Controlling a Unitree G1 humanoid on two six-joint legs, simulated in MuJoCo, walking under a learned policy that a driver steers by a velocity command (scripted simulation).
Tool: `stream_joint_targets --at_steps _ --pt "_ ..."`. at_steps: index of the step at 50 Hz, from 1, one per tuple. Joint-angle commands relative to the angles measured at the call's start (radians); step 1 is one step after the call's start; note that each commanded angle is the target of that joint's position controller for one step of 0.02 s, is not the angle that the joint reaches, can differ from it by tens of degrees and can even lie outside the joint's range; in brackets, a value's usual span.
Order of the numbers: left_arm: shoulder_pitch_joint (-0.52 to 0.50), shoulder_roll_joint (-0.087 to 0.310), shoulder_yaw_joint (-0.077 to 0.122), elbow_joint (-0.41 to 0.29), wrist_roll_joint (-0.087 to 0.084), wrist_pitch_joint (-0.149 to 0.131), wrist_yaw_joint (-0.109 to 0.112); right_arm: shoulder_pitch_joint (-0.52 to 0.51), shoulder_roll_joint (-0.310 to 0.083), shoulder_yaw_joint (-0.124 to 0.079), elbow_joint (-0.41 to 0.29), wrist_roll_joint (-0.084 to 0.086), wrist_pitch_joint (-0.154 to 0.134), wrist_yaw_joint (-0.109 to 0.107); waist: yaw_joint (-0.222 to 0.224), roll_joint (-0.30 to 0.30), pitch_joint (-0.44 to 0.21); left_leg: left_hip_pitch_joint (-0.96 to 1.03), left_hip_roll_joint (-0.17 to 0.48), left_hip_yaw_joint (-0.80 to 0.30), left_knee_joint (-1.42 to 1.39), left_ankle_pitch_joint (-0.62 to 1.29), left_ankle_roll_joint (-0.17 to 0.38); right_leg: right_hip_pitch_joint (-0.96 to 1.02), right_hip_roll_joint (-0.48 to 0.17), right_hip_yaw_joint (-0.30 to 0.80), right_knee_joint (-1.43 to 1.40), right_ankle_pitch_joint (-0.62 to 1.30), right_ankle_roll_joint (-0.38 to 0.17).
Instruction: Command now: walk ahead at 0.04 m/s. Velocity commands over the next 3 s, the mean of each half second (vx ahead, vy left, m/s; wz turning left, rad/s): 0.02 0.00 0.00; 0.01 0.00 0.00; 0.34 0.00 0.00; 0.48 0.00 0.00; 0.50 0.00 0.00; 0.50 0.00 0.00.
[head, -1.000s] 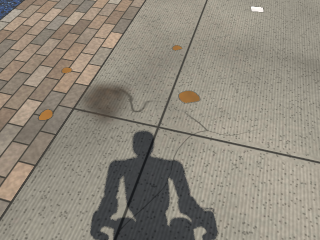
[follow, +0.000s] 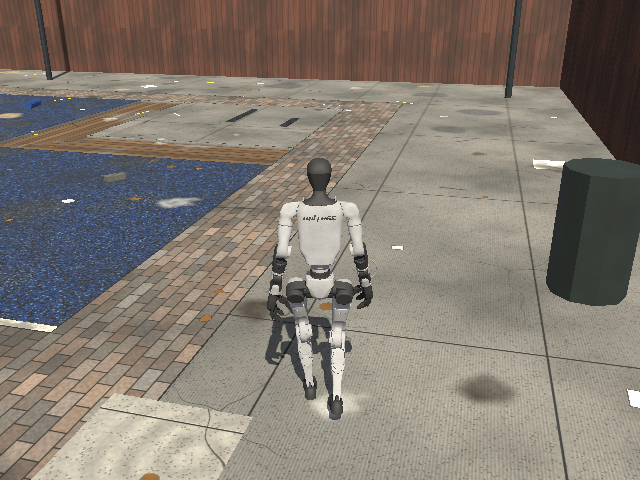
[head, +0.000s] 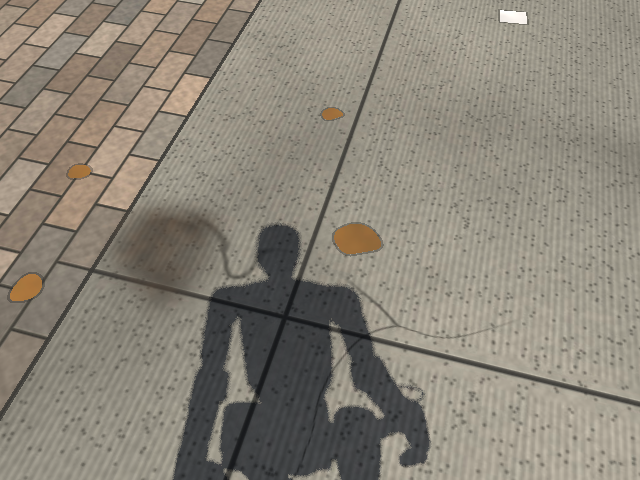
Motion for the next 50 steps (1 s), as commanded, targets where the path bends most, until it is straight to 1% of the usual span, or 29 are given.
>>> stream_joint_targets --at_steps 1,2,3,4,5,7,8,10,11,12,13,14,15,16,17,18,19,21,25,35,47,48,49,50 --pt "0.071 0.087 0.022 -0.009 0.031 0.034 -0.007 0.022 -0.071 -0.003 -0.021 -0.003 0.013 -0.013 0.014 0.063 -0.063 0.022 0.328 -0.339 -0.294 0.193 0.159 -0.054 -0.076 0.054 0.023 0.024 0.016" --pt "0.092 0.061 0.015 0.005 0.027 0.046 -0.007 0.019 -0.078 -0.004 -0.011 -0.012 0.019 -0.016 0.028 0.085 -0.057 -0.025 0.286 -0.284 -0.305 0.141 0.127 -0.008 -0.068 0.027 -0.046 0.042 0.023" --pt "0.099 0.041 0.01 0.016 0.02 0.053 -0.002 0.037 -0.082 -0.003 0.001 -0.02 0.02 -0.017 0.027 0.086 -0.066 -0.022 0.268 -0.262 -0.302 0.108 0.107 0.009 -0.062 0.014 -0.122 0.039 0.028" --pt "0.101 0.031 0.007 0.026 0.014 0.059 0.004 0.063 -0.092 -0.006 0.013 -0.023 0.02 -0.017 0.018 0.085 -0.081 -0.006 0.265 -0.261 -0.301 0.07 0.1 0.019 -0.055 0.004 -0.175 0.032 0.03" --pt "0.098 0.029 0.006 0.033 0.011 0.064 0.008 0.081 -0.103 -0.008 0.023 -0.021 0.02 -0.016 0.011 0.085 -0.094 0.003 0.266 -0.267 -0.305 -0.003 0.096 0.027 -0.054 0.0 -0.218 0.043 0.03" --pt "0.083 0.031 0.005 0.041 0.009 0.07 0.01 0.082 -0.124 -0.014 0.03 -0.013 0.028 -0.015 0.004 0.103 -0.096 -0.014 0.264 -0.284 -0.322 -0.187 0.079 0.046 -0.056 -0.01 -0.291 0.103 0.026" --pt "0.082 0.031 0.005 0.046 0.009 0.07 0.008 0.073 -0.129 -0.016 0.032 -0.008 0.035 -0.015 0.008 0.108 -0.089 -0.037 0.26 -0.287 -0.33 -0.261 0.066 0.068 -0.054 -0.019 -0.332 0.143 0.023" --pt "0.101 0.023 0.003 0.066 0.013 0.066 0.006 0.058 -0.127 -0.018 0.034 0.002 0.048 -0.016 0.022 0.095 -0.062 -0.105 0.247 -0.284 -0.333 -0.381 0.024 0.134 -0.051 -0.036 -0.445 0.218 0.009" --pt "0.101 0.026 0.001 0.067 0.019 0.061 0.006 0.068 -0.117 -0.016 0.04 0.004 0.052 -0.016 0.021 0.078 -0.037 -0.129 0.241 -0.287 -0.333 -0.428 -0.008 0.144 -0.066 -0.011 -0.511 0.225 -0.001" --pt "0.103 0.033 -0.002 0.063 0.026 0.051 0.008 0.083 -0.105 -0.016 0.047 0.003 0.054 -0.014 0.015 0.044 -0.009 -0.132 0.225 -0.279 -0.309 -0.423 -0.042 0.128 -0.113 0.049 -0.6 0.227 -0.011" --pt "0.072 0.068 0.001 0.055 0.019 0.042 0.011 0.106 -0.086 -0.015 0.047 0.013 0.059 -0.012 -0.019 -0.039 0.03 -0.086 0.164 -0.222 -0.272 -0.355 -0.071 -0.001 -0.165 0.144 -0.678 0.093 -0.032" --pt "0.041 0.05 -0.006 0.053 0.007 0.029 0.011 0.101 -0.062 -0.009 0.053 0.011 0.06 -0.007 -0.033 -0.085 0.043 0.05 0.129 -0.174 -0.202 -0.21 -0.078 -0.136 -0.195 0.186 -0.756 0.001 -0.035" --pt "0.011 0.045 -0.01 0.049 0.002 0.015 0.011 0.117 -0.036 -0.002 0.064 0.003 0.058 -0.002 -0.054 -0.109 0.021 0.167 0.119 -0.154 -0.146 -0.099 -0.078 -0.199 -0.21 0.205 -0.808 -0.017 -0.024" --pt "-0.011 0.054 -0.007 0.046 -0.003 0.006 0.011 0.142 -0.025 0.003 0.079 -0.005 0.054 0.0 -0.069 -0.106 0.009 0.225 0.122 -0.15 -0.129 -0.048 -0.079 -0.219 -0.208 0.201 -0.825 0.003 -0.014" --pt "-0.015 0.06 -0.005 0.043 -0.006 0.0 0.013 0.157 -0.039 0.002 0.09 -0.009 0.05 0.001 -0.074 -0.087 -0.005 0.246 0.132 -0.155 -0.13 -0.033 -0.078 -0.206 -0.197 0.186 -0.82 0.04 -0.008" --pt "-0.006 0.056 -0.005 0.045 -0.007 -0.004 0.013 0.165 -0.049 0.002 0.099 -0.011 0.045 0.001 -0.069 -0.056 -0.011 0.236 0.141 -0.166 -0.137 -0.026 -0.074 -0.173 -0.186 0.166 -0.804 0.095 -0.008" --pt "0.01 0.05 -0.005 0.05 -0.007 -0.004 0.013 0.168 -0.048 0.005 0.107 -0.009 0.04 0.0 -0.061 -0.03 -0.014 0.212 0.148 -0.173 -0.147 -0.028 -0.072 -0.133 -0.176 0.147 -0.781 0.147 -0.011" --pt "0.048 0.036 -0.006 0.063 -0.005 -0.001 0.011 0.164 -0.043 0.009 0.118 -0.005 0.034 -0.005 -0.042 -0.001 -0.016 0.168 0.156 -0.182 -0.164 -0.038 -0.071 -0.073 -0.163 0.124 -0.747 0.21 -0.018" --pt "0.08 0.03 -0.005 0.076 -0.003 0.002 0.009 0.164 -0.03 0.015 0.136 -0.003 0.03 -0.012 -0.024 0.02 -0.018 0.145 0.16 -0.186 -0.174 -0.029 -0.074 -0.03 -0.157 0.107 -0.72 0.26 -0.025" --pt "0.088 0.012 -0.011 0.097 -0.004 -0.001 0.013 0.194 -0.011 0.019 0.174 -0.002 0.03 -0.022 -0.023 0.016 -0.022 0.162 0.168 -0.186 -0.155 0.045 -0.073 0.008 -0.158 0.094 -0.705 0.354 -0.025" --pt "0.101 0.001 -0.016 0.116 -0.003 -0.002 0.019 0.197 0.0 0.017 0.197 -0.002 0.035 -0.028 -0.023 0.011 -0.016 0.177 0.172 -0.182 -0.143 0.086 -0.076 0.034 -0.16 0.089 -0.701 0.418 -0.024" --pt "0.115 0.0 -0.016 0.121 -0.002 -0.002 0.018 0.202 0.005 0.018 0.201 -0.002 0.036 -0.027 -0.019 0.008 -0.034 0.182 0.161 -0.175 -0.142 0.021 -0.074 0.043 -0.154 0.089 -0.715 0.334 -0.029" --pt "0.125 0.015 -0.009 0.124 0.0 0.001 0.017 0.195 -0.001 0.014 0.198 -0.004 0.038 -0.026 -0.014 -0.004 -0.022 0.162 0.137 -0.158 -0.117 -0.071 -0.07 0.036 -0.146 0.098 -0.726 0.215 -0.04" --pt "0.135 0.042 0.004 0.123 0.0 0.005 0.016 0.186 -0.009 0.009 0.189 -0.007 0.04 -0.023 -0.007 -0.036 -0.004 0.12 0.1 -0.125 -0.061 -0.195 -0.062 0.028 -0.15 0.127 -0.741 0.048 -0.064"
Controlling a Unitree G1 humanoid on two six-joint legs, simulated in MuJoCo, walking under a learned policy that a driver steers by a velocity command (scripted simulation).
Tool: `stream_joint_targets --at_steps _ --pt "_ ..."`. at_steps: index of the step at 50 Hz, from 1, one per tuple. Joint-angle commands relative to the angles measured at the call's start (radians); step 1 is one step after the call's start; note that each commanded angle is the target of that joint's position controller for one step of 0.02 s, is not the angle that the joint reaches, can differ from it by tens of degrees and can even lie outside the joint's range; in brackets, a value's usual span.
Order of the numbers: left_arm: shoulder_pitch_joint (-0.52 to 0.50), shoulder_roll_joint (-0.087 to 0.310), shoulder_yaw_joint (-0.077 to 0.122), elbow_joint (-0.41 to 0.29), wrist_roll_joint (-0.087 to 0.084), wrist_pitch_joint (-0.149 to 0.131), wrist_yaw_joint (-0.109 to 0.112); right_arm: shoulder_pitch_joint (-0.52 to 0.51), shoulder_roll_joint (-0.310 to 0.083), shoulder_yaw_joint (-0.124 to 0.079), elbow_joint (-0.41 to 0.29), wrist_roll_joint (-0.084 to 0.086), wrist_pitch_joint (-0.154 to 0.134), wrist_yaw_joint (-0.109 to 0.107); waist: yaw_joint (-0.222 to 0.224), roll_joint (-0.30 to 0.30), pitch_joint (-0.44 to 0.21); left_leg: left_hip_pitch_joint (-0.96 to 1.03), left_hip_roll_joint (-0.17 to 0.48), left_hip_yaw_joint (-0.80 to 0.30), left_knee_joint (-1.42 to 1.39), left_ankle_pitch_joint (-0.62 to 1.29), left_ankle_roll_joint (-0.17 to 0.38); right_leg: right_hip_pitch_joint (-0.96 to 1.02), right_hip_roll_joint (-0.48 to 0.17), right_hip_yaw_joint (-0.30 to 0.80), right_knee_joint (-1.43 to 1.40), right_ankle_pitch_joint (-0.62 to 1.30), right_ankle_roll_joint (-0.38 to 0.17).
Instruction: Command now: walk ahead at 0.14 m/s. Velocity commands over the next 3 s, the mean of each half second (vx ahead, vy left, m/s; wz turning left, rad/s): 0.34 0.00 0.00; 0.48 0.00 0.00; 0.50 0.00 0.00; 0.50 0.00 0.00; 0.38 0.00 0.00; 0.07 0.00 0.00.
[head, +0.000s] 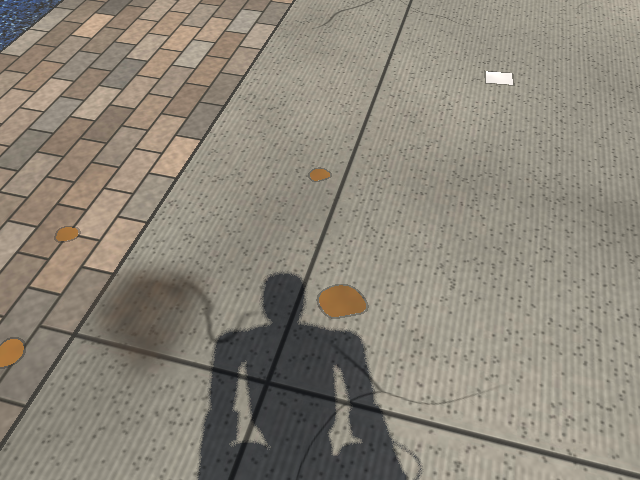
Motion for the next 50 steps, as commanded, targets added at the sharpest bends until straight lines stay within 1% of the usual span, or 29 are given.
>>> stream_joint_targets --at_steps 1,2,3,4,6,8,11,13,14,15,16,17,18,19,21,24,30,34,37,38,39,40,41,42,43,44,46,47,50 --pt "0.136 0.128 0.036 0.005 0.003 0.009 -0.001 0.042 -0.074 -0.019 -0.023 -0.011 0.002 0.007 0.029 -0.1 0.118 -0.094 0.001 -0.016 0.086 -0.245 0.038 -0.117 -0.165 0.226 -0.172 -0.358 -0.088" --pt "0.17 0.145 0.045 0.007 0.002 0.012 -0.003 0.004 -0.069 -0.021 -0.046 -0.02 0.001 0.014 0.05 -0.127 0.172 -0.198 -0.018 0.023 0.169 -0.274 0.038 -0.11 -0.233 0.313 -0.231 -0.486 -0.129" --pt "0.185 0.156 0.053 0.009 0.002 0.011 -0.003 -0.029 -0.054 -0.019 -0.071 -0.032 -0.005 0.021 0.061 -0.141 0.224 -0.273 -0.001 0.052 0.238 -0.253 0.039 -0.106 -0.304 0.385 -0.27 -0.532 -0.168" --pt "0.197 0.153 0.058 0.01 0.006 0.007 -0.004 -0.064 -0.055 -0.02 -0.097 -0.035 -0.014 0.027 0.07 -0.134 0.253 -0.329 0.032 0.045 0.302 -0.23 0.042 -0.103 -0.348 0.43 -0.292 -0.504 -0.199" --pt "0.211 0.159 0.065 0.01 0.02 -0.011 -0.008 -0.11 -0.079 -0.032 -0.137 -0.03 -0.034 0.037 0.07 -0.093 0.249 -0.443 0.068 0.017 0.385 -0.244 0.046 -0.009 -0.372 0.437 -0.291 -0.353 -0.223" --pt "0.199 0.162 0.069 0.002 0.019 -0.028 -0.01 -0.13 -0.089 -0.042 -0.164 -0.02 -0.053 0.048 0.058 -0.068 0.214 -0.446 0.078 0.015 0.347 -0.217 0.042 0.05 -0.347 0.368 -0.266 -0.199 -0.206" --pt "0.169 0.174 0.073 -0.01 0.015 -0.045 -0.013 -0.134 -0.088 -0.053 -0.193 -0.007 -0.061 0.06 0.031 -0.091 0.172 -0.285 0.048 0.055 0.238 -0.156 0.042 -0.005 -0.302 0.264 -0.219 -0.046 -0.174" --pt "0.115 0.183 0.074 -0.024 0.003 -0.051 -0.018 -0.005 -0.074 -0.061 -0.158 0.0 -0.061 0.061 -0.045 -0.078 0.139 -0.003 -0.011 0.11 0.111 -0.061 0.049 -0.158 -0.248 0.17 -0.115 0.066 -0.135" --pt "0.112 0.177 0.07 -0.028 0.006 -0.058 -0.023 0.119 -0.1 -0.078 -0.114 0.001 -0.065 0.054 -0.093 -0.037 0.087 0.192 -0.041 0.105 0.074 -0.061 0.056 -0.239 -0.203 0.116 0.022 0.199 -0.108" --pt "0.092 0.15 0.059 -0.044 0.005 -0.067 -0.031 0.277 -0.169 -0.103 -0.079 -0.013 -0.073 0.04 -0.165 0.089 0.005 0.374 0.106 -0.088 -0.024 -0.183 0.091 -0.351 -0.124 0.014 0.3 0.213 -0.066" --pt "0.123 0.075 0.043 -0.089 -0.002 -0.069 -0.039 0.407 -0.278 -0.126 -0.061 -0.021 -0.069 0.034 -0.168 0.336 -0.08 0.485 0.39 -0.592 -0.236 -0.421 0.203 -0.557 0.012 -0.088 0.671 -0.168 -0.017" --pt "0.056 0.139 0.061 -0.104 0.029 -0.064 -0.046 0.327 -0.22 -0.108 -0.064 -0.014 -0.054 0.033 -0.117 0.184 0.001 0.365 0.401 -0.681 -0.29 -0.485 0.217 -0.623 -0.041 0.036 0.817 -0.2 -0.04" --pt "0.003 0.127 0.061 -0.126 0.027 -0.064 -0.056 0.201 -0.201 -0.099 -0.104 -0.015 -0.054 0.036 -0.067 0.082 0.082 0.265 0.386 -0.573 -0.278 -0.45 0.204 -0.649 -0.093 0.054 0.85 -0.093 -0.054" --pt "-0.016 0.114 0.059 -0.129 0.02 -0.069 -0.063 0.126 -0.179 -0.09 -0.128 -0.014 -0.062 0.041 -0.036 0.021 0.106 0.188 0.345 -0.464 -0.292 -0.303 0.187 -0.617 -0.123 0.06 0.816 -0.004 -0.053" --pt "0.008 0.104 0.064 -0.123 0.025 -0.057 -0.069 0.09 -0.134 -0.071 -0.132 -0.009 -0.079 0.038 0.016 0.023 0.092 0.125 0.269 -0.304 -0.306 -0.103 0.152 -0.537 -0.147 0.048 0.745 0.053 -0.034" --pt "-0.028 0.112 0.073 -0.14 0.022 -0.031 -0.074 0.166 -0.127 -0.058 -0.099 -0.007 -0.097 0.029 0.029 0.046 0.087 0.155 0.235 -0.187 -0.301 0.149 0.149 -0.564 -0.136 0.007 0.691 0.09 -0.011" --pt "-0.325 0.095 0.062 -0.251 0.011 -0.022 -0.081 0.238 -0.12 -0.041 -0.085 -0.009 -0.103 0.028 -0.015 0.068 0.134 0.162 0.195 -0.074 -0.312 0.383 0.149 -0.602 -0.11 -0.062 0.396 0.236 0.014" --pt "-0.42 0.105 0.06 -0.29 0.004 -0.025 -0.079 0.269 -0.139 -0.044 -0.071 -0.009 -0.108 0.02 -0.028 0.085 0.138 0.222 0.216 -0.049 -0.297 0.492 0.147 -0.514 -0.077 -0.09 0.228 0.267 -0.02" --pt "-0.347 0.137 0.075 -0.28 0.006 -0.036 -0.066 0.237 -0.165 -0.052 -0.071 -0.015 -0.108 0.015 0.023 0.087 0.085 0.304 0.235 -0.02 -0.156 0.808 0.134 -0.385 -0.029 -0.103 0.178 0.185 -0.075" --pt "-0.246 0.155 0.087 -0.249 0.006 -0.043 -0.059 0.227 -0.178 -0.057 -0.07 -0.019 -0.105 0.013 0.065 0.089 0.029 0.321 0.231 -0.009 -0.03 0.914 0.124 -0.283 0.0 -0.106 0.163 0.15 -0.094" --pt "-0.086 0.173 0.101 -0.194 0.008 -0.051 -0.051 0.211 -0.188 -0.06 -0.073 -0.016 -0.099 0.013 0.13 0.071 -0.05 0.286 0.207 0.012 0.158 0.901 0.11 -0.107 0.02 -0.112 0.096 0.176 -0.114" --pt "0.072 0.227 0.122 -0.153 0.03 -0.059 -0.041 0.212 -0.172 -0.055 -0.088 -0.009 -0.097 0.018 0.184 0.035 -0.142 0.108 0.172 0.027 0.409 0.649 0.099 0.136 -0.102 0.019 0.08 0.096 -0.151" --pt "0.172 0.333 0.149 -0.15 0.054 -0.059 -0.039 0.324 -0.055 -0.035 -0.112 0.029 -0.094 0.033 0.143 -0.175 -0.298 -0.242 0.007 0.069 0.848 -0.021 0.058 0.436 -0.435 0.527 0.02 -0.048 -0.297" --pt "0.103 0.304 0.144 -0.153 0.017 -0.042 -0.052 0.279 -0.134 -0.059 -0.111 0.013 -0.092 0.038 0.126 -0.102 -0.306 -0.37 -0.041 -0.06 0.982 -0.283 0.071 0.387 -0.457 0.762 -0.147 -0.145 -0.317" --pt "-0.029 0.261 0.129 -0.17 0.0 -0.043 -0.054 0.16 -0.154 -0.068 -0.154 0.002 -0.091 0.038 0.076 -0.065 -0.121 -0.443 0.033 -0.074 0.964 -0.184 0.08 0.227 -0.421 0.584 -0.175 -0.207 -0.269" --pt "-0.098 0.194 0.112 -0.182 -0.002 -0.052 -0.059 0.095 -0.147 -0.067 -0.172 -0.005 -0.096 0.042 0.055 -0.01 -0.035 -0.416 0.07 -0.07 0.898 -0.106 0.081 0.08 -0.382 0.465 -0.214 -0.11 -0.234" --pt "-0.103 0.122 0.088 -0.156 -0.001 -0.068 -0.052 0.112 -0.104 -0.066 -0.164 -0.027 -0.075 0.046 -0.014 -0.012 0.027 -0.303 0.115 -0.068 0.786 -0.069 0.066 -0.094 -0.296 0.287 -0.248 0.077 -0.168" --pt "-0.079 0.113 0.082 -0.143 0.001 -0.075 -0.048 0.13 -0.083 -0.063 -0.158 -0.033 -0.062 0.052 -0.027 -0.022 0.026 -0.269 0.12 -0.062 0.756 -0.066 0.056 -0.124 -0.276 0.238 -0.253 0.136 -0.158" --pt "-0.005 0.158 0.085 -0.118 0.002 -0.09 -0.044 0.057 -0.09 -0.067 -0.193 -0.034 -0.037 0.061 -0.037 -0.038 0.052 -0.33 0.133 -0.03 0.676 -0.01 0.031 -0.128 -0.249 0.157 -0.277 0.25 -0.162"
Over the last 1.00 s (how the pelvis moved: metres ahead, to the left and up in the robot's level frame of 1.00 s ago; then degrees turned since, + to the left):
0.06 -0.05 0.02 1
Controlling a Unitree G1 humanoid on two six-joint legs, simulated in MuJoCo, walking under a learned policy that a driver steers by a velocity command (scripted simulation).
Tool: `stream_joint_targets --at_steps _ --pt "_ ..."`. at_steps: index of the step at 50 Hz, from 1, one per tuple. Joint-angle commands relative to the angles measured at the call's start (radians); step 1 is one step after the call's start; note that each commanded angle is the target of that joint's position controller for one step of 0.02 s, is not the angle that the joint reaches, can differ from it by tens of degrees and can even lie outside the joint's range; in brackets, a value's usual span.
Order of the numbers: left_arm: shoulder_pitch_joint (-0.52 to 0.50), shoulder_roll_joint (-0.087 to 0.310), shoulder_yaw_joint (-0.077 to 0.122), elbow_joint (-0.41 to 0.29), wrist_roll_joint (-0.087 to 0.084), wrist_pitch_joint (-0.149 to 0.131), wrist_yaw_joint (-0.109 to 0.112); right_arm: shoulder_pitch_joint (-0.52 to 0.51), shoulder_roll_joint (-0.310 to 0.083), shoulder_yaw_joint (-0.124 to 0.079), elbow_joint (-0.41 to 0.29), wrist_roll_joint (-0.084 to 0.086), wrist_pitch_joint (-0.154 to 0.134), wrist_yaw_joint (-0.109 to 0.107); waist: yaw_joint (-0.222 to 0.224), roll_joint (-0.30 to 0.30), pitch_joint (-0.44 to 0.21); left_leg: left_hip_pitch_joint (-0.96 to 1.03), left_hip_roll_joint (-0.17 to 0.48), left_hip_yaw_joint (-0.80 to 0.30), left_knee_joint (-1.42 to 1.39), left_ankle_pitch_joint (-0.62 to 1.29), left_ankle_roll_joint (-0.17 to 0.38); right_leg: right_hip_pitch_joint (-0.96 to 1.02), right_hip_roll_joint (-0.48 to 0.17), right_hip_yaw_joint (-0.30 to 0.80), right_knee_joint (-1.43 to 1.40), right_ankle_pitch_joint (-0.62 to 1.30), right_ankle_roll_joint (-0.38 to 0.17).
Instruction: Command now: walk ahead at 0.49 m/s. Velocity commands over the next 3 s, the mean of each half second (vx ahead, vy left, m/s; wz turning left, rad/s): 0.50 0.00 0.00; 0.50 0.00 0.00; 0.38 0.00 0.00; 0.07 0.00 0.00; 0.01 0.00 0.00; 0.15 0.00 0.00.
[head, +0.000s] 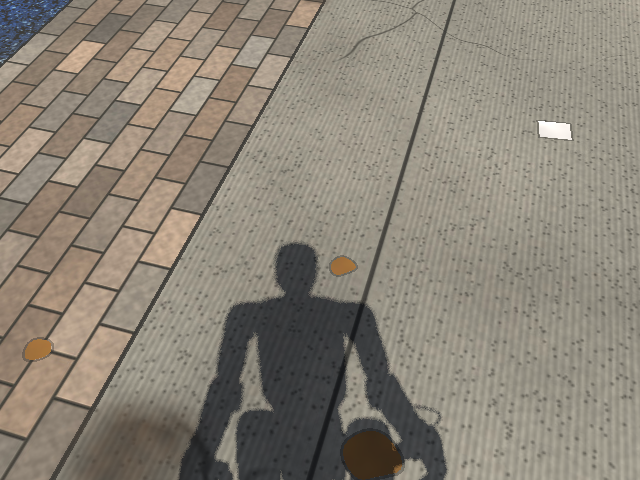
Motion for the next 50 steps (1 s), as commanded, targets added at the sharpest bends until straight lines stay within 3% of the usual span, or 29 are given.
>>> stream_joint_targets --at_steps 1,4,7,11,13,15,16,17,18,19,20,21,22,24,25,27,29,34,40,43,44,45,46,47,48,49,50 --pt "0.059 0.081 0.003 -0.023 -0.001 -0.025 0.003 0.06 -0.02 -0.004 -0.03 -0.006 0.024 0.011 -0.04 -0.061 0.026 -0.081 0.043 0.009 -0.065 0.088 -0.025 -0.016 -0.273 0.238 -0.248 0.128 -0.104" --pt "0.115 0.076 -0.005 -0.018 -0.003 -0.022 0.002 -0.088 -0.034 -0.003 -0.082 0.003 0.025 0.015 -0.007 -0.066 0.053 -0.155 0.048 0.035 -0.228 0.194 -0.046 0.038 -0.253 0.2 -0.26 0.196 -0.092" --pt "0.174 0.078 -0.01 -0.007 -0.004 -0.023 0.004 -0.2 -0.02 0.007 -0.117 0.013 0.021 0.018 0.027 -0.078 0.056 -0.137 0.021 0.068 -0.392 0.269 -0.05 0.097 -0.245 0.166 -0.25 0.285 -0.076" --pt "0.242 0.085 -0.011 0.017 0.004 -0.02 0.013 -0.303 -0.03 0.009 -0.154 0.015 0.014 0.017 0.059 -0.088 0.066 -0.152 -0.009 0.089 -0.509 0.253 -0.026 0.24 -0.279 0.158 -0.21 0.381 -0.085" --pt "0.243 0.096 -0.008 0.024 0.011 -0.018 0.02 -0.32 -0.041 0.005 -0.168 0.014 0.006 0.016 0.051 -0.089 0.069 -0.142 -0.022 0.089 -0.55 0.194 -0.002 0.303 -0.304 0.157 -0.169 0.464 -0.087" --pt "0.208 0.112 -0.003 0.021 0.014 -0.016 0.026 -0.256 -0.054 -0.004 -0.156 0.014 -0.003 0.01 0.008 -0.098 0.037 -0.02 -0.066 0.108 -0.595 0.114 0.033 0.318 -0.308 0.133 -0.071 0.689 -0.067" --pt "0.194 0.124 0.0 0.021 0.014 -0.014 0.026 -0.158 -0.069 -0.015 -0.125 0.013 -0.009 0.002 -0.034 -0.102 -0.014 0.102 -0.101 0.12 -0.618 0.088 0.052 0.314 -0.3 0.12 0.042 0.81 -0.055" --pt "0.173 0.126 0.001 0.018 0.01 -0.01 0.024 0.012 -0.089 -0.029 -0.066 0.007 -0.018 -0.006 -0.106 -0.075 -0.101 0.303 -0.123 0.131 -0.681 0.133 0.076 0.261 -0.263 0.088 0.229 0.805 -0.035" --pt "0.166 0.101 -0.009 -0.007 -0.001 -0.01 0.02 0.191 -0.155 -0.05 -0.024 -0.019 -0.026 -0.017 -0.167 -0.021 -0.215 0.574 0.034 -0.037 -0.685 0.071 0.124 0.059 -0.223 0.064 0.495 0.53 -0.017" --pt "0.283 -0.004 -0.028 -0.028 -0.047 -0.009 0.006 0.278 -0.263 -0.078 -0.014 -0.032 -0.025 -0.016 -0.129 0.216 -0.358 0.875 0.351 -0.551 -0.773 -0.013 0.28 -0.319 -0.033 0.015 0.915 -0.166 0.035" --pt "0.216 0.095 -0.001 -0.023 -0.021 -0.008 0.007 0.194 -0.217 -0.07 -0.022 0.006 -0.007 -0.008 -0.11 0.087 -0.331 0.807 0.326 -0.662 -0.87 -0.061 0.266 -0.425 -0.037 0.164 1.016 -0.301 0.019" --pt "0.117 0.099 0.004 -0.06 -0.014 -0.01 0.006 0.075 -0.17 -0.054 -0.04 0.018 -0.007 -0.005 -0.069 0.049 -0.168 0.66 0.293 -0.481 -0.884 -0.046 0.228 -0.471 -0.094 0.173 0.994 -0.213 0.013" --pt "0.064 0.086 0.002 -0.072 -0.011 -0.014 0.003 0.023 -0.11 -0.038 -0.045 0.015 -0.016 0.0 -0.049 -0.004 -0.098 0.539 0.251 -0.377 -0.918 0.059 0.197 -0.444 -0.127 0.172 0.936 -0.148 0.013" --pt "0.076 0.049 0.002 -0.066 0.017 0.01 -0.005 0.02 -0.041 -0.015 -0.016 0.018 -0.029 -0.008 0.012 0.015 -0.042 0.392 0.166 -0.22 -0.954 0.185 0.132 -0.352 -0.167 0.167 0.833 -0.109 0.027" --pt "0.089 0.03 0.0 -0.061 0.022 0.023 -0.01 0.045 -0.037 -0.011 -0.003 0.018 -0.036 -0.011 0.022 0.023 -0.042 0.37 0.152 -0.187 -0.963 0.229 0.124 -0.324 -0.167 0.159 0.809 -0.103 0.035" --pt "0.065 0.023 0.001 -0.072 0.026 0.04 -0.019 0.095 -0.066 -0.014 0.017 0.023 -0.047 -0.015 0.035 0.025 -0.029 0.36 0.136 -0.141 -0.98 0.303 0.127 -0.345 -0.171 0.138 0.77 -0.082 0.052" --pt "-0.021 0.033 0.001 -0.104 0.026 0.05 -0.025 0.128 -0.09 -0.016 0.025 0.024 -0.05 -0.015 0.027 0.027 0.0 0.363 0.127 -0.111 -1.009 0.3 0.129 -0.414 -0.188 0.12 0.71 -0.018 0.069" --pt "-0.24 0.038 -0.009 -0.18 0.011 0.05 -0.029 0.212 -0.083 -0.005 0.038 0.024 -0.045 -0.014 -0.021 0.034 0.042 0.42 0.097 -0.052 -1.03 0.38 0.111 -0.477 -0.186 0.076 0.455 0.133 0.095" --pt "-0.385 0.045 -0.016 -0.234 0.005 0.038 -0.027 0.301 -0.094 -0.004 0.071 0.013 -0.041 -0.025 -0.061 0.05 0.062 0.587 0.136 -0.03 -0.981 0.501 0.118 -0.468 -0.145 0.044 0.264 0.134 0.058" --pt "-0.342 0.061 -0.007 -0.234 0.006 0.025 -0.022 0.269 -0.113 -0.011 0.075 0.008 -0.037 -0.034 -0.02 0.055 0.042 0.634 0.155 -0.007 -0.878 0.73 0.101 -0.36 -0.103 0.027 0.198 0.03 0.012" --pt "-0.263 0.073 0.001 -0.21 0.007 0.019 -0.015 0.254 -0.125 -0.014 0.074 0.007 -0.035 -0.035 0.014 0.061 0.001 0.631 0.149 0.005 -0.785 0.86 0.089 -0.254 -0.07 0.014 0.178 -0.002 -0.007" --pt "-0.111 0.088 0.013 -0.158 0.011 0.011 -0.007 0.234 -0.13 -0.016 0.073 0.01 -0.03 -0.034 0.08 0.039 -0.074 0.6 0.119 0.034 -0.615 0.902 0.071 -0.08 -0.036 -0.004 0.113 0.031 -0.029" --pt "0.066 0.137 0.033 -0.106 0.031 0.001 0.003 0.226 -0.114 -0.009 0.057 0.018 -0.03 -0.031 0.141 0.005 -0.178 0.435 0.079 0.057 -0.387 0.711 0.053 0.182 -0.122 0.09 0.109 0.026 -0.067" --pt "0.2 0.254 0.063 -0.095 0.055 -0.001 0.009 0.313 -0.02 0.011 0.023 0.06 -0.03 -0.018 0.132 -0.197 -0.34 0.088 -0.063 0.119 0.019 0.189 0.003 0.508 -0.44 0.541 0.065 -0.079 -0.19" --pt "0.153 0.242 0.062 -0.095 0.021 0.017 -0.002 0.305 -0.077 -0.008 0.032 0.046 -0.03 -0.016 0.11 -0.182 -0.367 -0.061 -0.145 -0.003 0.191 -0.256 0.01 0.494 -0.505 0.815 -0.085 -0.109 -0.23" --pt "0.025 0.2 0.049 -0.112 0.0 0.021 -0.005 0.206 -0.099 -0.018 0.005 0.03 -0.025 -0.016 0.06 -0.103 -0.191 -0.134 -0.069 -0.044 0.211 -0.167 0.019 0.343 -0.461 0.648 -0.099 -0.177 -0.191" --pt "-0.05 0.13 0.03 -0.125 -0.003 0.015 -0.01 0.142 -0.087 -0.015 -0.012 0.025 -0.03 -0.011 0.04 -0.054 -0.093 -0.123 -0.032 -0.042 0.153 -0.086 0.02 0.197 -0.419 0.529 -0.141 -0.132 -0.16"
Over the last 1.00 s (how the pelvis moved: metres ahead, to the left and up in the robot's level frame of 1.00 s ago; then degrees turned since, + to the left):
0.45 0.03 0.00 0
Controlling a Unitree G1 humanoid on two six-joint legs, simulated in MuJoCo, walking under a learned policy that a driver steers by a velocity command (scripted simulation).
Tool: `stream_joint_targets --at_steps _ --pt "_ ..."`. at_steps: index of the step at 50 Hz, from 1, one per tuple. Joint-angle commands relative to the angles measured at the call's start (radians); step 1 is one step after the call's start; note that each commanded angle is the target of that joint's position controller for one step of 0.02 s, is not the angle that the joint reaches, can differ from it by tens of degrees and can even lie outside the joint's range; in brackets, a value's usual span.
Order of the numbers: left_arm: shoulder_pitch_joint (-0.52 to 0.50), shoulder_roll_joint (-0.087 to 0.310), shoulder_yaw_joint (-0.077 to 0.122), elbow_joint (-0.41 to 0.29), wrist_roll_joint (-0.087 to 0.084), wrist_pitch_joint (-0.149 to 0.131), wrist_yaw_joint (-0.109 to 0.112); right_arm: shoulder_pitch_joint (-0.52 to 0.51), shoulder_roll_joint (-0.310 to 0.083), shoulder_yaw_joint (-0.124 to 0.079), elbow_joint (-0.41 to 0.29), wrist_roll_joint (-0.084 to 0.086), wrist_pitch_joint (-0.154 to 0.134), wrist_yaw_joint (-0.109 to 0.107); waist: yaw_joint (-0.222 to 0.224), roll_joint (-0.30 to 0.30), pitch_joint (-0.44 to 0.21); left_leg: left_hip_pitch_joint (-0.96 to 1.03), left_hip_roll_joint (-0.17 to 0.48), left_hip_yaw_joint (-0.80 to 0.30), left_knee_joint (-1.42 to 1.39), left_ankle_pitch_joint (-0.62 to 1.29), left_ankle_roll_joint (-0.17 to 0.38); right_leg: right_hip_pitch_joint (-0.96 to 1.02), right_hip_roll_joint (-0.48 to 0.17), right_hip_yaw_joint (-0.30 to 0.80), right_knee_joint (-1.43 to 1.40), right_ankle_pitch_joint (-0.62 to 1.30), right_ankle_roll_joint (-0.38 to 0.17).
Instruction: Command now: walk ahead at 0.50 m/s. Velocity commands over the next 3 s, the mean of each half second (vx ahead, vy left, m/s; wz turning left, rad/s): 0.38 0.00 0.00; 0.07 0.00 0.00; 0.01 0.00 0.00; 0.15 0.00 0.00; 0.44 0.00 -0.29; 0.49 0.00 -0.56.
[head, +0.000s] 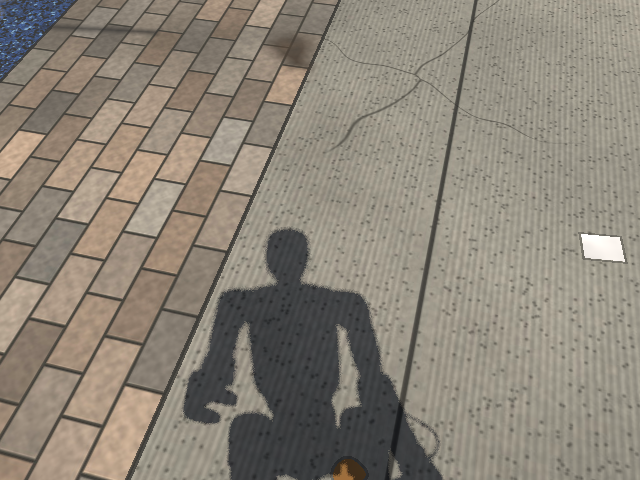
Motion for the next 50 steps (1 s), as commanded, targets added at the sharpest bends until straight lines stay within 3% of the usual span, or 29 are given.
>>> stream_joint_targets --at_steps 1,2,4,7,11,14,16,19,21,22,23,24,25,26,27,29,31,34,36,39,40,41,42,43,46,50 --pt "0.147 0.088 0.021 0.023 -0.015 -0.004 0.0 -0.031 -0.079 -0.021 -0.079 -0.01 -0.012 0.008 0.042 -0.041 -0.048 -0.387 0.088 -0.062 0.169 0.109 0.018 0.304 -0.312 0.423 -0.369 -0.065 -0.13" --pt "0.149 0.058 0.011 0.038 -0.019 -0.01 0.005 -0.015 -0.064 -0.02 -0.076 -0.026 0.002 0.012 0.012 -0.062 -0.027 -0.335 0.107 -0.06 0.118 0.129 0.007 0.233 -0.27 0.349 -0.389 -0.006 -0.1" --pt "0.205 0.057 0.006 0.064 -0.017 -0.025 0.011 0.004 -0.042 -0.018 -0.069 -0.035 0.025 0.023 -0.006 -0.069 -0.032 -0.297 0.109 -0.04 0.084 0.153 -0.01 0.202 -0.24 0.283 -0.403 0.105 -0.095" --pt "0.266 0.099 0.011 0.084 -0.019 -0.034 0.012 -0.1 -0.053 -0.02 -0.108 -0.034 0.042 0.031 -0.004 -0.064 -0.002 -0.391 0.13 -0.016 0.005 0.236 -0.036 0.223 -0.224 0.228 -0.437 0.161 -0.102" --pt "0.341 0.091 0.002 0.098 -0.02 -0.031 0.013 -0.276 -0.062 -0.016 -0.168 -0.024 0.043 0.034 0.036 -0.064 0.03 -0.477 0.135 0.012 -0.185 0.357 -0.062 0.29 -0.203 0.185 -0.451 0.244 -0.092" --pt "0.379 0.085 -0.008 0.114 -0.019 -0.031 0.018 -0.337 -0.03 0.002 -0.181 -0.015 0.035 0.028 0.049 -0.069 0.031 -0.388 0.083 0.064 -0.352 0.409 -0.058 0.312 -0.18 0.102 -0.379 0.595 -0.062" --pt "0.411 0.082 -0.013 0.131 -0.014 -0.027 0.023 -0.352 -0.025 0.008 -0.178 -0.013 0.03 0.019 0.064 -0.091 0.011 -0.331 0.048 0.085 -0.412 0.424 -0.045 0.353 -0.178 0.078 -0.325 0.707 -0.047" --pt "0.39 0.089 -0.014 0.14 -0.005 -0.02 0.034 -0.3 -0.057 0.003 -0.159 -0.017 0.016 0.004 0.039 -0.123 -0.015 -0.244 0.014 0.069 -0.477 0.355 -0.007 0.414 -0.201 0.094 -0.215 0.806 -0.046" --pt "0.35 0.104 -0.009 0.139 -0.014 -0.015 0.04 -0.129 -0.086 -0.012 -0.094 -0.026 -0.006 -0.008 -0.039 -0.089 -0.073 -0.075 -0.017 0.066 -0.629 0.418 0.023 0.436 -0.18 0.097 -0.019 0.804 -0.019" --pt "0.362 0.097 -0.012 0.134 -0.026 -0.017 0.042 -0.032 -0.127 -0.022 -0.062 -0.04 -0.023 -0.014 -0.064 -0.036 -0.141 0.11 0.07 0.004 -0.65 0.746 0.04 0.34 -0.14 0.081 0.136 0.604 0.009" --pt "0.46 0.028 -0.028 0.123 -0.056 -0.014 0.046 0.062 -0.205 -0.038 -0.051 -0.056 -0.028 -0.014 -0.042 0.118 -0.297 0.397 0.348 -0.224 -0.528 1.304 0.155 0.129 -0.043 0.03 0.436 0.017 0.042" --pt "0.555 0.018 -0.023 0.162 -0.08 0.006 0.046 0.044 -0.174 -0.03 -0.056 -0.008 -0.013 -0.006 -0.016 0.176 -0.445 0.461 0.465 -0.406 -0.555 1.456 0.296 0.048 0.051 0.105 0.625 -0.476 0.059" --pt "0.491 0.059 -0.011 0.163 -0.043 0.025 0.047 -0.044 -0.144 -0.021 -0.081 0.014 -0.001 -0.001 0.002 0.074 -0.356 0.318 0.419 -0.341 -0.624 1.239 0.285 0.025 0.01 0.167 0.646 -0.444 0.065" --pt "0.398 0.046 -0.01 0.143 -0.013 0.032 0.042 -0.134 -0.099 -0.007 -0.094 0.011 0.006 -0.006 0.015 0.055 -0.218 0.181 0.372 -0.287 -0.689 1.019 0.252 -0.01 -0.012 0.164 0.626 -0.402 0.07" --pt "0.352 0.029 -0.01 0.138 0.001 0.041 0.037 -0.178 -0.057 0.009 -0.094 0.004 0.011 -0.014 0.038 0.032 -0.123 0.052 0.324 -0.223 -0.748 0.891 0.206 0.011 -0.043 0.169 0.552 -0.354 0.077" --pt "0.368 0.0 -0.016 0.152 0.01 0.068 0.031 -0.202 -0.046 0.019 -0.084 -0.006 0.017 -0.027 0.08 0.059 -0.088 -0.091 0.247 -0.128 -0.795 0.763 0.147 0.124 -0.053 0.144 0.43 -0.286 0.092" --pt "0.389 -0.019 -0.023 0.172 0.002 0.088 0.037 -0.185 -0.065 0.019 -0.074 -0.015 0.014 -0.025 0.09 0.061 -0.113 -0.107 0.223 -0.101 -0.803 0.683 0.134 0.173 -0.042 0.12 0.328 -0.275 0.099" --pt "0.328 -0.003 -0.028 0.17 -0.004 0.106 0.05 -0.162 -0.092 0.016 -0.062 -0.017 0.02 -0.021 0.066 0.087 -0.112 -0.111 0.218 -0.127 -0.841 0.37 0.121 0.184 -0.046 0.108 0.185 -0.238 0.098" --pt "0.297 0.007 -0.03 0.17 -0.007 0.109 0.05 -0.161 -0.1 0.013 -0.057 -0.013 0.035 -0.02 0.057 0.099 -0.089 -0.144 0.212 -0.152 -0.877 0.118 0.105 0.202 -0.046 0.098 0.117 -0.191 0.093" --pt "0.311 -0.002 -0.039 0.189 -0.002 0.098 0.048 -0.165 -0.096 0.012 -0.05 0.001 0.059 -0.022 0.07 0.051 -0.031 -0.227 0.195 -0.166 -0.888 -0.104 0.041 0.292 -0.054 0.095 -0.074 -0.078 0.074" --pt "0.313 0.009 -0.042 0.187 0.004 0.089 0.049 -0.146 -0.089 0.012 -0.043 0.002 0.064 -0.022 0.064 0.023 -0.003 -0.235 0.179 -0.164 -0.878 -0.124 0.004 0.294 -0.093 0.145 -0.156 -0.064 0.065" --pt "0.299 0.039 -0.04 0.181 0.003 0.079 0.051 -0.113 -0.075 0.01 -0.04 0.007 0.069 -0.021 0.029 -0.023 0.024 -0.213 0.134 -0.136 -0.859 -0.066 -0.023 0.239 -0.135 0.207 -0.198 -0.121 0.053" --pt "0.275 0.036 -0.042 0.188 -0.014 0.073 0.05 -0.107 -0.056 0.013 -0.034 0.01 0.073 -0.018 0.014 -0.105 0.055 -0.115 0.09 -0.083 -0.818 0.047 -0.033 0.102 -0.14 0.233 -0.243 -0.206 0.046" --pt "0.259 0.014 -0.049 0.186 -0.018 0.063 0.05 -0.096 -0.048 0.016 -0.024 0.004 0.073 -0.016 0.002 -0.122 0.041 -0.007 0.084 -0.069 -0.765 0.145 -0.033 0.04 -0.147 0.246 -0.29 -0.234 0.055" --pt "0.243 0.019 -0.049 0.183 -0.024 0.048 0.054 -0.066 -0.054 0.016 0.0 -0.006 0.068 -0.015 -0.012 -0.08 0.009 0.068 0.096 -0.073 -0.74 0.215 -0.028 0.048 -0.134 0.226 -0.302 -0.175 0.07" --pt "0.289 0.006 -0.051 0.196 -0.021 0.051 0.053 -0.075 -0.04 0.024 0.018 -0.002 0.062 -0.02 0.011 -0.029 0.01 0.015 0.103 -0.079 -0.757 0.208 -0.03 0.122 -0.125 0.208 -0.272 -0.103 0.057"
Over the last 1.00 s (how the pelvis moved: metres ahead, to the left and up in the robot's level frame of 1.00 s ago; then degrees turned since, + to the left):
0.56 0.01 -0.01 0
